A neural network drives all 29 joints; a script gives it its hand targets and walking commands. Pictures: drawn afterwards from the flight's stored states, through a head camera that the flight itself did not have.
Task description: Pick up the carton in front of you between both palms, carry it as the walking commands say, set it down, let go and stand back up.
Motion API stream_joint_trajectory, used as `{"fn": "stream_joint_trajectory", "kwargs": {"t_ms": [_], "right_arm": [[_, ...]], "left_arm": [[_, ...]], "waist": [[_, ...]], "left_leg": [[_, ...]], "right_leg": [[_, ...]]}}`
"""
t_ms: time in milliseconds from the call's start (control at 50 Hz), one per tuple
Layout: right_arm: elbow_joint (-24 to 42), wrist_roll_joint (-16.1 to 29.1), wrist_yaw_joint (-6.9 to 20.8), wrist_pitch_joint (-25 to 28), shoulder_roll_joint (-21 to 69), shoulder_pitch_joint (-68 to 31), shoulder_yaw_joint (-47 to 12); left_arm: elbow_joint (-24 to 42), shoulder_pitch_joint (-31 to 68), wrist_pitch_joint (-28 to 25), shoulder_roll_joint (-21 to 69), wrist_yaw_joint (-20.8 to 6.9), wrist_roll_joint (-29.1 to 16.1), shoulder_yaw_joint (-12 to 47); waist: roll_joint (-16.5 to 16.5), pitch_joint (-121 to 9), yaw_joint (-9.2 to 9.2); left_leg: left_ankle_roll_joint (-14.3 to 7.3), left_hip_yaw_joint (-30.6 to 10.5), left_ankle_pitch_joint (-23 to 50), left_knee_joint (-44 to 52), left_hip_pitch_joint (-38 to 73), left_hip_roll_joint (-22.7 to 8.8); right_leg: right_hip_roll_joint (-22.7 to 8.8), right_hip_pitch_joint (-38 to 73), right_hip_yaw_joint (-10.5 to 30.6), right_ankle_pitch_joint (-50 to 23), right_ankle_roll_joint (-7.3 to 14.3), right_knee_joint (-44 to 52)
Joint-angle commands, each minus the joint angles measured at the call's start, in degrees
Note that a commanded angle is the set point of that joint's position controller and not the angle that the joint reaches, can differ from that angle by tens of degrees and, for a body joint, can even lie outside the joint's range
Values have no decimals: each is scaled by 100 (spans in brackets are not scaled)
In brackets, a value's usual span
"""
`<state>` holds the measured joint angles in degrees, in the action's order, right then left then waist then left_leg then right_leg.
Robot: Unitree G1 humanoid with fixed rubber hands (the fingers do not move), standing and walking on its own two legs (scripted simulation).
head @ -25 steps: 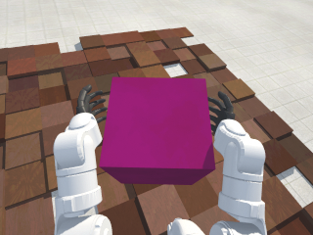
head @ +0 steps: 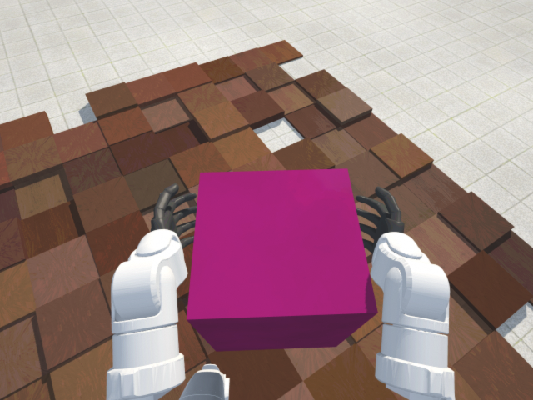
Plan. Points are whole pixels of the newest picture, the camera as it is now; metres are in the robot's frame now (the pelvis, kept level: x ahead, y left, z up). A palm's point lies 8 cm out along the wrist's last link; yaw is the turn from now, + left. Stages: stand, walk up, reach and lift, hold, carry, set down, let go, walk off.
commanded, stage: carry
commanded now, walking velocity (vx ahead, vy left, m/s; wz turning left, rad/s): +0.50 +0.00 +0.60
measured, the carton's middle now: (275, 269) +0.31 +0.01 -0.02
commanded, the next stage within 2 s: none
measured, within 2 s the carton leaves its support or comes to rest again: neither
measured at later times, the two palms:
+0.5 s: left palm (162, 103) +0.53 +0.21 +0.12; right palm (344, 96) +0.56 -0.09 +0.12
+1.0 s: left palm (136, 34) +0.86 +0.36 +0.05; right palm (259, 18) +0.96 +0.07 +0.06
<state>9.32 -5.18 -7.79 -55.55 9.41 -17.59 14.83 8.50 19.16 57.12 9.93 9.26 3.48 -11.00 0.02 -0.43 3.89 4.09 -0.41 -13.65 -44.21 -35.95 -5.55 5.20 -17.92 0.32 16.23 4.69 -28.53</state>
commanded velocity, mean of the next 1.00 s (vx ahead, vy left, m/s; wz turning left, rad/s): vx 0.50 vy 0.00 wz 0.50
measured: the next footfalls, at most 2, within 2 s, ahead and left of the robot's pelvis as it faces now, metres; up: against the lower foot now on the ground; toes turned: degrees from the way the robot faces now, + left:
left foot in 0.12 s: +0.24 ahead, +0.15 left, -0.01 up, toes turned +4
right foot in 0.42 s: +0.35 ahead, -0.07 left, -0.01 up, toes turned -2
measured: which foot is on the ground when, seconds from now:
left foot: up 0.00-0.10, down 0.12-0.42, up 0.44-0.76, down 0.78-1.00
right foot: down 0.00-0.16, up 0.18-0.40, down 0.42-0.80, up 0.82-1.00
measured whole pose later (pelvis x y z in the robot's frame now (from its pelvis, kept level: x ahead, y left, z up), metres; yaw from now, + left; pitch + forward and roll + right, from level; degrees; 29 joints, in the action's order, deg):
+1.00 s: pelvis +0.59 +0.11 -0.01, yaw +20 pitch +5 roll +1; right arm 0.9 -5.4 -11.9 -54.3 10.8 -27.2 15.0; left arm -0.3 25.4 53.0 8.1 9.3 6.1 -18.1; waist -0.1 1.3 -3.7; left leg -6.9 2.6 -21.8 -34.9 -23.7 3.0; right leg -2.8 -28.7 -1.4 27.8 -1.5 -44.6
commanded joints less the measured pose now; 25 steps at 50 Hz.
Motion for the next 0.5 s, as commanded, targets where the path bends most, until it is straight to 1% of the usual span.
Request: {"fn": "stream_joint_trajectory", "kwargs": {"t_ms": [0, 20, 40, 60, 80, 100, 120, 140, 160, 180, 200, 220, 240, 260, 280, 300, 320, 340, 360, 380, 400, 420, 440, 460, 480], "right_arm": [[515, 1053, 56, 38, 4825, -2010, -3863], [708, 1126, 58, 6, 4760, -1906, -3952], [904, 1206, 56, -44, 4653, -1822, -4033], [1112, 1282, 49, -104, 4540, -1766, -4098], [1279, 1361, 28, -173, 4389, -1637, -4140], [1437, 1447, -1, -246, 4240, -1460, -4181], [1502, 1511, -51, -282, 4072, -1399, -4174], [1541, 1587, -82, -310, 4101, -960, -4179], [1797, 1613, -84, -382, 4136, -872, -4145], [2074, 1680, -75, -472, 4136, -828, -4174], [2335, 1746, -62, -537, 4092, -859, -4224], [2522, 1792, -52, -607, 4001, -846, -4245], [2633, 1809, -44, -673, 3897, -766, -4251], [2694, 1806, -37, -741, 3763, -647, -4262], [2735, 1794, -36, -813, 3613, -507, -4260], [2775, 1786, -41, -885, 3464, -398, -4253], [2787, 1780, -54, -955, 3315, -360, -4244], [2787, 1772, -77, -1022, 3165, -351, -4219], [2766, 1744, -109, -1085, 3024, -361, -4186], [2684, 1682, -158, -1144, 2873, -344, -4124], [2611, 1603, -222, -1204, 2698, -404, -4036], [2651, 1591, -278, -1281, 2517, -610, -3961], [2684, 1629, -308, -1349, 2382, -977, -3946], [2549, 1650, -342, -1386, 2390, -1106, -3916], [2330, 1593, -373, -1394, 2462, -1108, -3817]], "left_arm": [[561, 1938, -78, 4887, -281, -1221, 3853], [672, 1695, -72, 4784, -249, -1138, 3782], [779, 1447, -52, 4667, -200, -1044, 3696], [912, 1241, -23, 4540, -140, -959, 3614], [1055, 1046, 20, 4385, -74, -862, 3533], [1184, 841, 76, 4204, -11, -800, 3453], [1513, 753, 155, 4060, 3, -862, 3452], [1917, 741, 255, 3878, -8, -1049, 3603], [2170, 887, 291, 3885, 0, -1205, 3734], [2315, 861, 319, 3916, 19, -1285, 3779], [2441, 777, 349, 3927, 24, -1331, 3789], [2524, 667, 398, 3918, 25, -1342, 3787], [2595, 520, 454, 3870, 32, -1324, 3759], [2648, 352, 513, 3776, 44, -1292, 3738], [2702, 210, 574, 3652, 58, -1259, 3725], [2754, 122, 639, 3513, 73, -1233, 3713], [2802, 79, 709, 3373, 88, -1219, 3699], [2830, 64, 780, 3234, 103, -1221, 3675], [2843, 61, 851, 3082, 114, -1236, 3632], [2817, 111, 918, 2924, 130, -1255, 3598], [2738, 105, 975, 2704, 163, -1253, 3511], [2644, 254, 1014, 2479, 216, -1229, 3371], [2561, 501, 1035, 2404, 262, -1250, 3327], [2590, 731, 1070, 2381, 272, -1302, 3334], [2577, 938, 1084, 2442, 262, -1370, 3368]], "waist": [[673, -2429, -66], [658, -2337, -54], [596, -2196, -97], [567, -2064, -183], [506, -2104, -229], [412, -2216, -308], [-1020, -2864, -478], [-1999, -2864, -555], [-1598, -2532, -531], [-835, -2453, -563], [-504, -2287, -565], [-457, -2175, -540], [-613, -2111, -518], [-830, -2089, -489], [-993, -2055, -467], [-1077, -2020, -450], [-1062, -1937, -414], [-974, -1837, -392], [-820, -1768, -369], [-568, -1780, -342], [-18, -1686, -229], [1136, -1490, -110], [1468, -1036, -51], [818, -793, -42], [464, -774, -94]], "left_leg": [[57, 426, 1219, 1218, 657, 213], [38, 512, 1439, 1582, 894, 284], [27, 802, 1400, 2050, 1246, 418], [-12, 969, 1538, 2542, 1653, 460], [-81, 1157, 1364, 2471, 2353, 485], [-211, 920, 1074, 2162, 3214, 254], [-1108, -1176, 670, 2019, 4858, -998], [-1642, -2779, 684, 2634, 5117, -1631], [-1742, -3010, 1284, 2763, 5053, -1727], [-1743, -2720, 1711, 2669, 4901, -1651], [-1637, -2309, 1956, 2689, 4607, -1491], [-1463, -1824, 1673, 2770, 4246, -1286], [-1347, -1475, 1341, 2869, 3925, -1077], [-1323, -1210, 1149, 2905, 3653, -903], [-1315, -1026, 970, 2907, 3410, -795], [-1300, -892, 818, 2921, 3175, -745], [-1254, -729, 662, 2886, 2896, -669], [-1193, -564, 357, 2815, 2588, -550], [-1123, -407, -39, 2589, 2138, -404], [-1010, -236, -607, 2159, 1421, -226], [-842, 35, -1181, 1361, 529, 50], [-558, 605, -1420, -26, -587, 580], [-573, 448, -1796, -606, -1200, 418], [-589, 239, -1762, -890, -1293, 175], [-574, 236, -1587, -945, -1271, 104]], "right_leg": [[-1182, 1779, 768, -2986, 750, 279], [-1193, 1712, 721, -2631, 682, 288], [-1135, 1554, 608, -2116, 576, 278], [-1094, 1416, 517, -1655, 448, 83], [-1032, 1103, 336, -1384, 331, -207], [-965, 574, 122, -1362, 155, -786], [-577, -859, -61, -1072, -234, -2235], [-193, -1823, -451, 436, -387, -3244], [-202, -2262, -255, 1472, -381, -3404], [-421, -2237, -96, 1495, -387, -3300], [-588, -2131, -82, 1398, -407, -2808], [-694, -1856, -92, 1384, -430, -2114], [-642, -1496, -216, 1347, -464, -1491], [-514, -1097, -372, 1206, -474, -1029], [-420, -778, -487, 970, -465, -666], [-378, -522, -603, 587, -461, -400], [-354, -231, -719, 161, -468, -1], [-347, 143, -860, -351, -525, 454], [-388, 718, -916, -635, -561, 671], [-638, 1529, -673, -566, -542, 690], [-1264, 2141, 118, 174, -405, 971], [-2487, 2471, 2044, 1471, 120, 1681], [-3258, 2237, 3029, 1419, 752, 1911], [-3229, 2023, 2843, 1179, 888, 1974], [-3061, 1943, 2329, 940, 777, 1975]]}}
